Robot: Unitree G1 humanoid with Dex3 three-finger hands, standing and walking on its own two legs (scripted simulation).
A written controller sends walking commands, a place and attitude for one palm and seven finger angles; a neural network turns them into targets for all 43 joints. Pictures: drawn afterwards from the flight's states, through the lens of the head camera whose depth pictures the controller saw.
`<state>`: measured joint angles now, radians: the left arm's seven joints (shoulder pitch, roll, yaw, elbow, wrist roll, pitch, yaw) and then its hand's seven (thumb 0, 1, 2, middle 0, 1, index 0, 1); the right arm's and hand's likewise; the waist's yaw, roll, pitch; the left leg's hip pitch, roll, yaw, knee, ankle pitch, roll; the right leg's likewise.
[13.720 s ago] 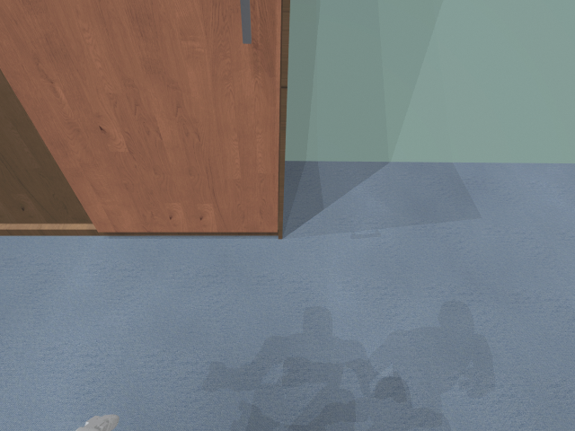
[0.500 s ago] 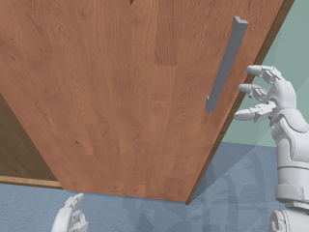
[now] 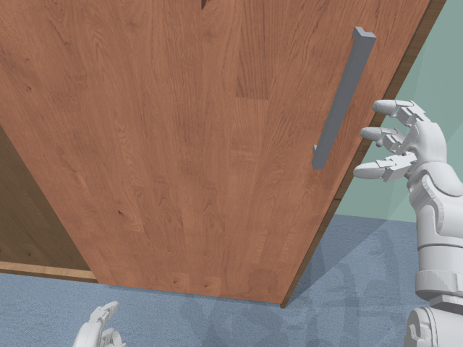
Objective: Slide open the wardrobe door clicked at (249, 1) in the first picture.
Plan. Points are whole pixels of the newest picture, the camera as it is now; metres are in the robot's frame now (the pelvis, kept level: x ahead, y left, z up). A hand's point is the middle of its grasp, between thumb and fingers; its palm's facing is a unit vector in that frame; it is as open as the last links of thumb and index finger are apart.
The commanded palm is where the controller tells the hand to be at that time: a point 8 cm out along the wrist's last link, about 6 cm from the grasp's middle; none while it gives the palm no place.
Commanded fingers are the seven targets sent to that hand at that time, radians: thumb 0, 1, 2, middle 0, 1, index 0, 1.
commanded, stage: move the hooked fingers beside the handle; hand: right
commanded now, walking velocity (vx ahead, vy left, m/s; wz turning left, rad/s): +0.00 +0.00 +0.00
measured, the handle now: (335, 106) +0.47 -0.13 +0.23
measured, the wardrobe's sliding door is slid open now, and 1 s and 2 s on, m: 0.00 0.00 0.00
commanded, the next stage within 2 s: feel for the door with the fingertips in 0.44 s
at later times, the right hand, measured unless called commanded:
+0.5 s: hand (378, 140) +0.40 -0.20 +0.21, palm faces +0.04 +1.00 +0.00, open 14.0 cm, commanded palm +0.37 -0.25 +0.22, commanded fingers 0.00 0.50 -0.30 0.30 1.20 0.30 1.20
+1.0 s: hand (349, 135) +0.41 -0.15 +0.21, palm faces +0.02 +1.00 +0.01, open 14.0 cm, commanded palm +0.38 -0.21 +0.22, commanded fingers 0.00 0.50 -0.30 0.30 1.20 0.30 1.20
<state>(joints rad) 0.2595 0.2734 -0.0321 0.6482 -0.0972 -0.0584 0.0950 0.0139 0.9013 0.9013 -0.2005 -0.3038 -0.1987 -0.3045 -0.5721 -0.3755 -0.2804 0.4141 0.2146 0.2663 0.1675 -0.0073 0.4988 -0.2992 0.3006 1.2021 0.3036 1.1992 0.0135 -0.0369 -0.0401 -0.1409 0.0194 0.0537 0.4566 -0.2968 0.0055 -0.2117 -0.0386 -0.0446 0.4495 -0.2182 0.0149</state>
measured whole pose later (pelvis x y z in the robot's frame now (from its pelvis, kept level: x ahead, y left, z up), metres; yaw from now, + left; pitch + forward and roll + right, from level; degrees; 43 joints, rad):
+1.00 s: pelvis +0.00 -0.01 +0.00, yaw +0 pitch -1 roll +0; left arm 0.21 0.24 -0.05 0.64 -0.08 -0.03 0.07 0.01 0.90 0.90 -0.20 -0.30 -0.20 -0.30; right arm -0.62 -0.26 -0.20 0.36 0.19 0.31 0.06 -0.01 0.50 -0.30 0.30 1.20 0.30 1.20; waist 0.01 -0.03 -0.04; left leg -0.14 0.02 0.05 0.44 -0.29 0.00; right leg -0.21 -0.03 -0.05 0.44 -0.22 0.01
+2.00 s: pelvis +0.00 -0.01 +0.00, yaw +1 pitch -1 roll +0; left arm 0.22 0.24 -0.04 0.64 -0.07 -0.03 0.08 0.01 0.90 0.90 -0.20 -0.30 -0.20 -0.30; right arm -0.65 -0.26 -0.21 0.43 0.18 0.28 0.05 -0.01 0.50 -0.30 0.30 1.21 0.31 1.20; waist 0.01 -0.02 -0.04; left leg -0.14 0.02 0.04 0.42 -0.27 0.00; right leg -0.21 -0.04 -0.06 0.42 -0.20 0.01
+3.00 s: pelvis +0.00 +0.00 +0.00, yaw +0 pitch -1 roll +0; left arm 0.22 0.24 -0.03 0.66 -0.06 0.01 0.08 0.01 0.90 0.90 -0.20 -0.30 -0.20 -0.30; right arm -0.66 -0.19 -0.15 0.38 0.17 0.34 -0.02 -0.01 0.50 -0.30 0.30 1.20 0.30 1.20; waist 0.01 -0.03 -0.04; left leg -0.11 0.01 0.05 0.40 -0.27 0.01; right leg -0.18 -0.04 -0.04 0.40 -0.19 0.02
